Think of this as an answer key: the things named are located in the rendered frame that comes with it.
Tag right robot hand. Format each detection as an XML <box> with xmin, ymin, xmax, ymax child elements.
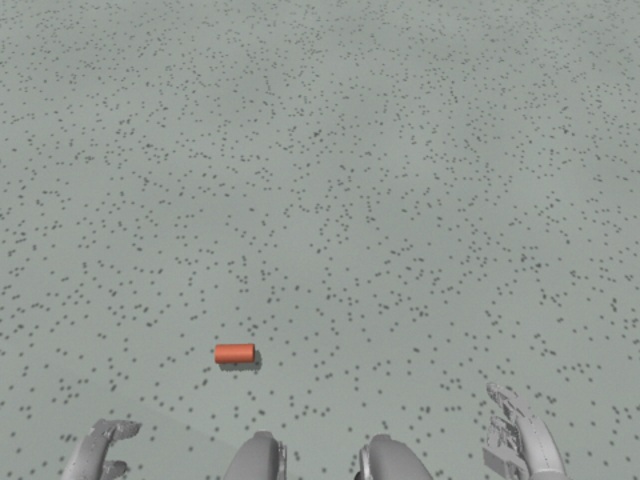
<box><xmin>482</xmin><ymin>382</ymin><xmax>567</xmax><ymax>480</ymax></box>

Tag left robot hand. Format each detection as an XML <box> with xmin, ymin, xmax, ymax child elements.
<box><xmin>61</xmin><ymin>419</ymin><xmax>140</xmax><ymax>480</ymax></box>

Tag can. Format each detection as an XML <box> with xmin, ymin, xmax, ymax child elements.
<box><xmin>215</xmin><ymin>344</ymin><xmax>255</xmax><ymax>364</ymax></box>

